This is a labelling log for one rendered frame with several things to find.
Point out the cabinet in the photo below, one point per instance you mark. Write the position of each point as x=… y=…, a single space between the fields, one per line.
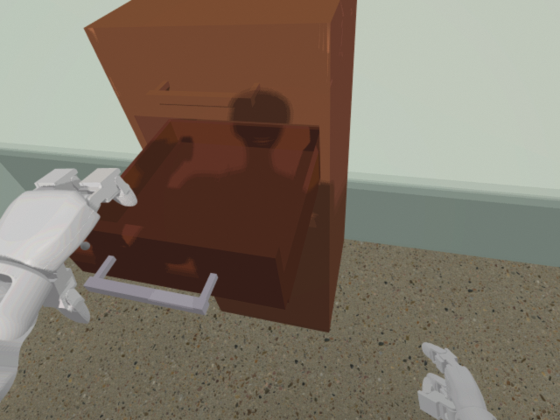
x=295 y=56

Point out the handle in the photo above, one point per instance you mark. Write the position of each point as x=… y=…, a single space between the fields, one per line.
x=243 y=100
x=147 y=295

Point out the left robot forearm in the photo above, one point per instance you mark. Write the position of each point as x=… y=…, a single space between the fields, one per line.
x=23 y=291

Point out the right robot hand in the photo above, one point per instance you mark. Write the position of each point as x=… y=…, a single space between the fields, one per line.
x=443 y=398

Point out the left robot hand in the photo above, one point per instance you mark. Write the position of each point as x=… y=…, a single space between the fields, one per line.
x=40 y=229

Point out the drawer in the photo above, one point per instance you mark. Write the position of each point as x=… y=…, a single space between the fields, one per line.
x=229 y=198

